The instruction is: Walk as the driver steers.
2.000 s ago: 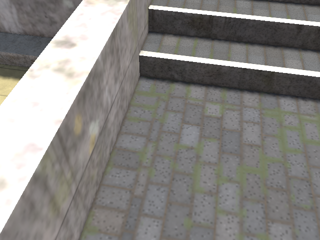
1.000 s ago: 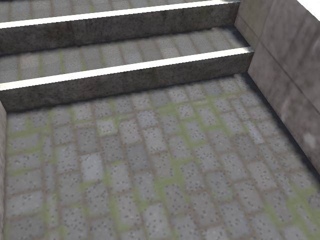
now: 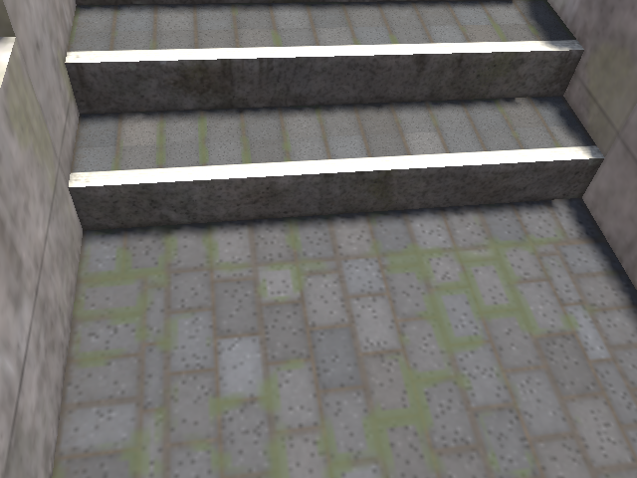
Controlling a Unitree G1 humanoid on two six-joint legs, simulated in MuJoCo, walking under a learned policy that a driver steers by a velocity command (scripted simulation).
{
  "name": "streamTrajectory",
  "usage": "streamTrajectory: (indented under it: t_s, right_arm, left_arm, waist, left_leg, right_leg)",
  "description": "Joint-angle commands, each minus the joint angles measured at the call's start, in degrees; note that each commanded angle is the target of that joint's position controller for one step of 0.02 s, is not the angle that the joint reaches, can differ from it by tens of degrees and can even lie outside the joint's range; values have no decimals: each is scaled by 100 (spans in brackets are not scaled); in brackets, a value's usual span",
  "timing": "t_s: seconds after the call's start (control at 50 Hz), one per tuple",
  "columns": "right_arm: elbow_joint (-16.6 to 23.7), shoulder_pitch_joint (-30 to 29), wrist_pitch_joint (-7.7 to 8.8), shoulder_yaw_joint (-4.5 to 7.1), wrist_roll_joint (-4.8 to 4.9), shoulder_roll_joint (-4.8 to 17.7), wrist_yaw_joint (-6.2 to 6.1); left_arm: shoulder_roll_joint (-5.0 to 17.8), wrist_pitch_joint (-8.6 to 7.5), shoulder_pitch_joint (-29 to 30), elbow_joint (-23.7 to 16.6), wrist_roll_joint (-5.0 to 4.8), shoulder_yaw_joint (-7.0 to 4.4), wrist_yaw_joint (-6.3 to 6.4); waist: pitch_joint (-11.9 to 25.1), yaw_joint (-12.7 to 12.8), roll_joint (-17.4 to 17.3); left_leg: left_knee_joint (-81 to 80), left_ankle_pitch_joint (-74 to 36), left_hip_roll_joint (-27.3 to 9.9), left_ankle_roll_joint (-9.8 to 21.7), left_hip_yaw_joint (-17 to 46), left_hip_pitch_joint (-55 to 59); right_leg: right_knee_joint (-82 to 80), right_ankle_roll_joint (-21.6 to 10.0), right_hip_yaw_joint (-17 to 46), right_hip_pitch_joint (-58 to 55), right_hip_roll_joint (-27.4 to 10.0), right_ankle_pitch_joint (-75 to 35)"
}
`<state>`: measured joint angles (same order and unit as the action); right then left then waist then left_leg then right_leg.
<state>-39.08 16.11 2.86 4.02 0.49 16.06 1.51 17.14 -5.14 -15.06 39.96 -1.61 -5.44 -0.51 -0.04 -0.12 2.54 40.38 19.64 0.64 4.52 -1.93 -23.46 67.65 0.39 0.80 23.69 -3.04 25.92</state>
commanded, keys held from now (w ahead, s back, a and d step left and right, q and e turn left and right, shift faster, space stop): w+q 0.14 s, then w+e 0.12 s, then e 0.38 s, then no key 0.36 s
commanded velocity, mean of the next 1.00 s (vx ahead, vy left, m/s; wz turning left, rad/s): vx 0.23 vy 0.00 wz -0.06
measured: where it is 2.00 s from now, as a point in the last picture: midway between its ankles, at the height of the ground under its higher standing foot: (307, 447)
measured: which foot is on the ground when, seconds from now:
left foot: down 0.00-0.42, up 0.44-0.84, down 0.86-1.00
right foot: up 0.00-0.40, down 0.42-0.86, up 0.88-1.00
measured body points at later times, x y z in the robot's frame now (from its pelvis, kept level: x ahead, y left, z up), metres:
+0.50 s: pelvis +0.27 +0.00 +0.00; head +0.32 +0.01 +0.45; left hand +0.47 +0.26 -0.09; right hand +0.35 -0.27 -0.12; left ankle +0.08 +0.10 -0.62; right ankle +0.39 -0.07 -0.72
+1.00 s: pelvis +0.38 +0.05 +0.02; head +0.40 +0.07 +0.47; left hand +0.56 +0.29 -0.10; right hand +0.48 -0.23 -0.07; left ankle +0.42 +0.16 -0.72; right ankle +0.36 -0.08 -0.68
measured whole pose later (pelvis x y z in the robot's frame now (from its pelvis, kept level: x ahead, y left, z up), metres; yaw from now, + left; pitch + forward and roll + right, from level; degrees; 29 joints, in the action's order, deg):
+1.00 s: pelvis +0.38 +0.05 +0.02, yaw -7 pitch +2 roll -1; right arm -39.1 12.7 0.9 2.0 -1.5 12.8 -2.2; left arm 15.7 0.5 -9.8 40.4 0.5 -2.4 0.6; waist -0.1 -0.7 2.5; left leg 29.0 12.2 -0.1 0.6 1.9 -18.4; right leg 47.6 2.8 4.4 23.6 2.9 27.3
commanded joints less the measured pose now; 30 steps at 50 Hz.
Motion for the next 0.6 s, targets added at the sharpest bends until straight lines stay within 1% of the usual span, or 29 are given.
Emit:
streamTrajectory:
  t_s: [0.02,0.04,0.06,0.08,0.1,0.14,0.16,0.18,0.2,0.22,0.26,0.28,0.3,0.32,0.34,0.36,0.38,0.4,0.42,0.44,0.46,0.48,0.5,0.52,0.54,0.56,0.58,0.6]
  right_arm:
    - [338,352,128,164,-88,830,-55]
    - [404,167,116,120,-130,764,-95]
    - [381,178,133,117,-122,769,-134]
    - [328,250,140,127,-101,834,-170]
    - [257,341,143,135,-64,858,-212]
    - [110,531,128,151,2,880,-305]
    - [48,550,123,130,7,823,-331]
    - [-36,611,118,110,-9,753,-326]
    - [-107,711,122,104,0,729,-321]
    - [-183,820,135,94,12,712,-311]
    - [-303,978,136,91,34,733,-282]
    - [-346,961,116,69,50,712,-273]
    - [-390,969,85,68,22,748,-275]
    - [-441,979,50,67,-6,780,-278]
    - [-462,931,22,71,-29,838,-284]
    - [-436,816,13,81,-49,921,-306]
    - [-399,685,-2,87,-38,978,-338]
    - [-351,490,-6,83,-39,1036,-355]
    - [-177,402,36,31,-157,909,-363]
    - [-128,1345,103,-166,-297,176,-292]
    - [-320,1567,164,-103,-122,769,-214]
    - [-84,723,149,-18,18,1064,-217]
    - [112,132,134,-31,-12,1005,-266]
    - [177,-111,77,-16,-96,939,-319]
    - [236,-45,-8,0,-120,890,-352]
    - [206,110,-90,-11,-134,783,-386]
    - [182,223,-137,-50,-148,605,-416]
    - [176,229,-150,-74,-170,512,-446]
  left_arm:
    - [577,-295,781,-824,156,-74,57]
    - [580,-257,718,-761,189,-99,46]
    - [524,-217,709,-709,202,-90,36]
    - [492,-187,778,-679,235,-78,43]
    - [423,-159,913,-675,241,-53,52]
    - [248,-141,1256,-722,224,27,42]
    - [174,-144,1355,-693,202,68,3]
    - [83,-151,1471,-676,149,106,-38]
    - [44,-156,1662,-689,127,136,-81]
    - [17,-153,1886,-731,92,159,-122]
    - [28,-153,2198,-809,72,175,-194]
    - [45,-166,2306,-839,72,176,-247]
    - [45,-198,2379,-861,103,178,-292]
    - [61,-223,2367,-863,123,173,-339]
    - [115,-238,2229,-834,137,147,-372]
    - [244,-243,1883,-722,161,94,-381]
    - [393,-245,1324,-544,188,19,-370]
    - [523,-236,574,-326,187,-46,-337]
    - [827,-208,-229,-194,237,-98,-257]
    - [1207,-162,-271,-203,324,-78,-240]
    - [792,-72,-396,-222,183,-36,-212]
    - [709,6,104,-406,88,-19,-145]
    - [587,77,376,-448,28,22,-90]
    - [594,136,514,-483,39,41,-48]
    - [702,168,566,-481,112,15,-25]
    - [695,179,620,-467,156,13,-25]
    - [693,180,674,-442,174,10,-32]
    - [733,189,677,-421,187,-6,-24]
  waist:
    - [-131,-191,-694]
    - [-132,-60,-745]
    - [-94,-20,-764]
    - [-99,-27,-670]
    - [-130,-36,-592]
    - [-198,-105,-560]
    - [-196,-132,-657]
    - [-222,-201,-783]
    - [-252,-305,-830]
    - [-285,-406,-804]
    - [-439,-555,-756]
    - [-537,-574,-719]
    - [-560,-587,-734]
    - [-492,-573,-766]
    - [-347,-489,-850]
    - [-91,-316,-987]
    - [279,-22,-1046]
    - [651,430,-961]
    - [1362,740,-457]
    - [2326,43,1369]
    - [3119,326,784]
    - [2252,424,394]
    - [1536,379,-239]
    - [1042,223,-608]
    - [768,6,-513]
    - [582,-107,-260]
    - [514,-197,-66]
    - [544,-216,14]
  left_leg:
    - [-2806,835,-1603,1145,3226,1794]
    - [-2879,356,-1377,1036,2840,1518]
    - [-2928,-131,-1283,1023,2586,1468]
    - [-2964,-597,-1190,1004,2326,1440]
    - [-2986,-971,-1107,959,2086,1441]
    - [-2948,-1402,-950,831,1774,1444]
    - [-2956,-1561,-860,749,1525,1493]
    - [-2950,-1710,-809,687,1353,1488]
    - [-2970,-1757,-825,649,1259,1521]
    - [-2968,-1687,-891,640,1245,1598]
    - [-2917,-1670,-1088,667,1288,1983]
    - [-2786,-2029,-1100,641,1185,2149]
    - [-2631,-2600,-1136,599,1119,2227]
    - [-2447,-3213,-1176,539,1035,2353]
    - [-2179,-4019,-1183,462,940,2480]
    - [-1791,-5050,-1143,364,854,2622]
    - [-1193,-6070,-1039,240,734,2704]
    - [-253,-6432,-838,53,542,2509]
    - [1296,-4759,-560,-184,472,1375]
    - [3777,1619,465,-736,494,-753]
    - [4448,1752,321,-801,1277,-1191]
    - [4399,1317,23,-820,1212,-1547]
    - [3988,953,-155,-814,1014,-1674]
    - [3671,749,-222,-844,905,-1527]
    - [3314,603,-292,-839,903,-1180]
    - [2954,572,-290,-852,832,-897]
    - [2520,602,-275,-886,738,-700]
    - [2161,577,-210,-931,651,-548]
  right_leg:
    - [126,-185,388,2568,-317,-912]
    - [-199,-138,385,2171,-328,-1204]
    - [-424,-57,310,2037,-247,-1450]
    - [-677,35,252,1971,-174,-1716]
    - [-1037,121,214,1944,-105,-2003]
    - [-1893,243,223,1821,49,-2612]
    - [-2355,266,160,1703,118,-2955]
    - [-2707,271,105,1551,153,-3247]
    - [-2957,260,37,1446,175,-3462]
    - [-3130,228,-16,1400,185,-3615]
    - [-3386,113,-36,1626,151,-3617]
    - [-3634,29,-103,1666,169,-3534]
    - [-3781,-84,-213,1563,245,-3432]
    - [-3856,-202,-304,1401,321,-3291]
    - [-3888,-331,-387,1142,431,-3096]
    - [-3877,-433,-479,740,592,-2882]
    - [-3943,-557,-600,73,800,-2849]
    - [-4274,-714,-576,-886,826,-3374]
    - [-3924,-1096,390,-2652,-2,-5089]
    - [-3491,-2344,2897,-4819,-1762,-7458]
    - [-3895,-2623,3784,-5183,-1888,-6349]
    - [-4131,-2308,3100,-4425,-1558,-5605]
    - [-4333,-1999,2570,-3545,-1242,-5154]
    - [-4594,-1865,2314,-2615,-1058,-4959]
    - [-4817,-1819,2165,-1844,-905,-4708]
    - [-4974,-1791,2014,-1290,-784,-4598]
    - [-4997,-1768,1784,-919,-653,-4845]
    - [-4968,-1759,1607,-692,-561,-5195]
Velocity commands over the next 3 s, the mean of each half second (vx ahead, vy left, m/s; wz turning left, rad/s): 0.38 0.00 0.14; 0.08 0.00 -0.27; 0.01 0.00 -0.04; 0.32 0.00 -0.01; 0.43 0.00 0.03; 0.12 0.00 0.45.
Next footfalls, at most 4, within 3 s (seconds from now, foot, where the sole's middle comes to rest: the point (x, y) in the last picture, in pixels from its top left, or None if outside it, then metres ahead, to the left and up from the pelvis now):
0.42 right None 0.43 -0.06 -0.76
0.86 left None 0.46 0.16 -0.76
1.12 right None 0.39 -0.10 -0.76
2.20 right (370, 339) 0.81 -0.14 -0.76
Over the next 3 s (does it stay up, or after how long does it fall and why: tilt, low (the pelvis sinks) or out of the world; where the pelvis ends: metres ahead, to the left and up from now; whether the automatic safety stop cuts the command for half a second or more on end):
stays up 0.90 -0.06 0.02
